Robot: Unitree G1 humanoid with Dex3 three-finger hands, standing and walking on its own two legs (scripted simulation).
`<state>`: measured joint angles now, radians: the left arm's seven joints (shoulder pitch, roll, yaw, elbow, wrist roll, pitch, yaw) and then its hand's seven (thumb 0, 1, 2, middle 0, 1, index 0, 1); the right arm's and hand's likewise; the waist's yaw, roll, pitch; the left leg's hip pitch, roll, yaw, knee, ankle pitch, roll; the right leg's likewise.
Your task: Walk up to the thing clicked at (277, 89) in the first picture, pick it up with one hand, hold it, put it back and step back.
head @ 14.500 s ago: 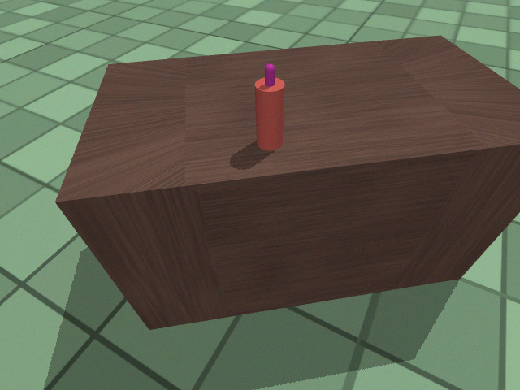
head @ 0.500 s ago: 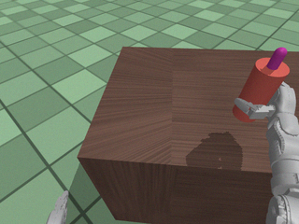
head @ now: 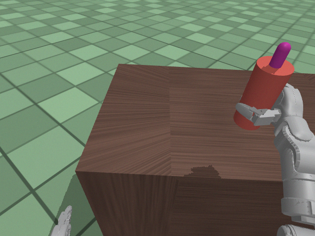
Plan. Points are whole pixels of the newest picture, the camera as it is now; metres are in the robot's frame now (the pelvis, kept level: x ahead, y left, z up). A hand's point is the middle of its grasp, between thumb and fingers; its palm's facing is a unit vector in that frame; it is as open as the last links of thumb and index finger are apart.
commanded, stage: lift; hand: right
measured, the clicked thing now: (263, 88) +0.37 -0.19 +0.26
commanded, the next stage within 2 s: hold in 0.54 s
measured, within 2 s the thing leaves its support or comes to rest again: neither
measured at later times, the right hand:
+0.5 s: hand (261, 95) +0.35 -0.18 +0.26, palm faces +0.18 +0.98 +0.01, open 9.6 cm
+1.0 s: hand (257, 86) +0.35 -0.16 +0.28, palm faces +0.16 +0.99 +0.00, open 9.6 cm
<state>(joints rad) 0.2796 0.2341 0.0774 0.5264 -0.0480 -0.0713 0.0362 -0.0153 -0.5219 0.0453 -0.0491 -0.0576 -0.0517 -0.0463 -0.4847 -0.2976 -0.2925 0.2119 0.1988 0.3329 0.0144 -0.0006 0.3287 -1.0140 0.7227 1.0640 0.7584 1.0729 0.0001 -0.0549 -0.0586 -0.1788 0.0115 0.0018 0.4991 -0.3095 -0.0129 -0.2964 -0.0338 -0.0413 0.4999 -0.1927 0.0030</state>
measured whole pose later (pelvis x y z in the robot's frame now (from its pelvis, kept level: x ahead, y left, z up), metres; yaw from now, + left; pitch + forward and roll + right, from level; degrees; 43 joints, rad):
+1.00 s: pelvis +0.00 +0.01 +0.00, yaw -1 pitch -3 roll +0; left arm 0.24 0.26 0.10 0.63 -0.05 -0.15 0.03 -0.02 -0.53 0.05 -0.05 -0.05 -0.04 -0.04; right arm -0.52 -0.29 -0.31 -0.06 0.24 0.70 0.00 0.00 0.36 -1.05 0.72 1.08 0.76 1.09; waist -0.01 -0.08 -0.07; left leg -0.12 0.01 0.03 0.48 -0.31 0.01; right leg -0.23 -0.03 -0.02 0.45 -0.17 0.02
